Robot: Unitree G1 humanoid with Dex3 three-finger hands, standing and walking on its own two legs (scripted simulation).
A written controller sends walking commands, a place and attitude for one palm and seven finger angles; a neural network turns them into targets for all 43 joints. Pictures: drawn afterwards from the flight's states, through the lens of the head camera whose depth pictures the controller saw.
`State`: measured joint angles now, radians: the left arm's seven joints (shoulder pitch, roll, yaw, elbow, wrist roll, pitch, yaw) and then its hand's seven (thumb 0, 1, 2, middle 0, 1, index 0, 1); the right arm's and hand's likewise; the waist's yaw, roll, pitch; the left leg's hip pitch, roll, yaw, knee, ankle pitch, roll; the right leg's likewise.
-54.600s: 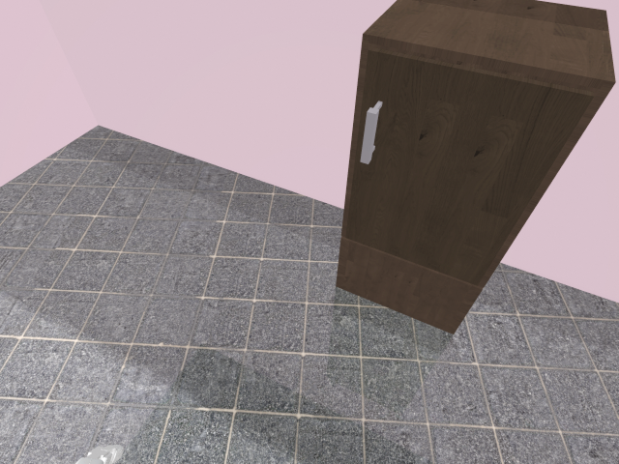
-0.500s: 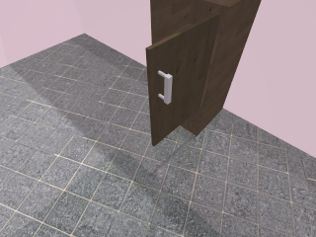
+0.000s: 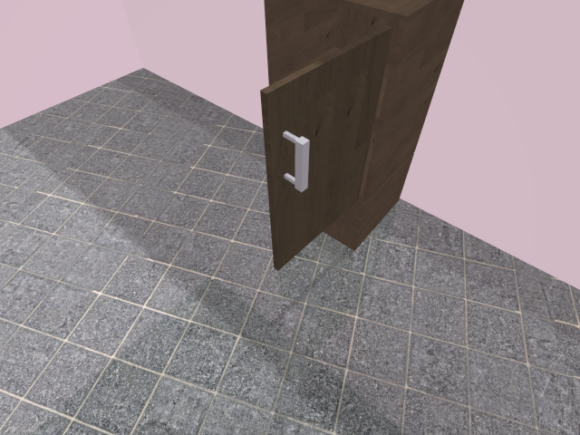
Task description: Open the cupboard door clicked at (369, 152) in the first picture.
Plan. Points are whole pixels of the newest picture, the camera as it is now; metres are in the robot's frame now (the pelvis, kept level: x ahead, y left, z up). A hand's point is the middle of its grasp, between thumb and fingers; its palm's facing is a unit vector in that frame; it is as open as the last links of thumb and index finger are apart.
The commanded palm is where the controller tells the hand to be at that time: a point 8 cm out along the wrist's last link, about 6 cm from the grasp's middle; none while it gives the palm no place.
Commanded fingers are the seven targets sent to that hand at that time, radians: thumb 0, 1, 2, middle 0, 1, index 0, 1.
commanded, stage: look to check the result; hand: left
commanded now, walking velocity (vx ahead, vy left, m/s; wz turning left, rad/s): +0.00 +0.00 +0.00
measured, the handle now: (294, 161) +0.65 +0.02 -0.02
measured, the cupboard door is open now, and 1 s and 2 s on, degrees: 86 86 86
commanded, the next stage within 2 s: stand and wait in 0.52 s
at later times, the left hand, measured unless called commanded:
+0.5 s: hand out of the picture -0.01 +0.15 -0.17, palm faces +0.04 -0.98 -0.18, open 7.4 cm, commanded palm none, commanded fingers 0.00 0.90 0.90 -0.20 -0.30 -0.20 -0.30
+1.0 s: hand out of the picture +0.01 +0.15 -0.17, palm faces +0.04 -0.98 -0.19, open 7.4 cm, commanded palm none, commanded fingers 0.00 0.90 0.90 -0.20 -0.30 -0.20 -0.30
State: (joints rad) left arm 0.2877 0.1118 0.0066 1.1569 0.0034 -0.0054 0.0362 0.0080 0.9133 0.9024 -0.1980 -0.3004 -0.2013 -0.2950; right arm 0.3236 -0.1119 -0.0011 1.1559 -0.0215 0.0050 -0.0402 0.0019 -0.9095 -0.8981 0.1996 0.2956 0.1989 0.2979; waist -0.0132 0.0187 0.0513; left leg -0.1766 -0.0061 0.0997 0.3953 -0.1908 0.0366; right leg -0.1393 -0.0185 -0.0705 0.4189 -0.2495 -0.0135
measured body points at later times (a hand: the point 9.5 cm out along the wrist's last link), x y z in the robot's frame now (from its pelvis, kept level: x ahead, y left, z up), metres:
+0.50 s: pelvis +0.01 +0.00 +0.00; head +0.03 -0.01 +0.45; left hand -0.01 +0.21 -0.16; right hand -0.01 -0.21 -0.17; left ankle +0.02 +0.09 -0.74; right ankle -0.01 -0.11 -0.74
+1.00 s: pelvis +0.02 -0.02 +0.00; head +0.04 -0.02 +0.45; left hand +0.01 +0.20 -0.16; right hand +0.01 -0.23 -0.17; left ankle +0.02 +0.09 -0.74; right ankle -0.01 -0.11 -0.74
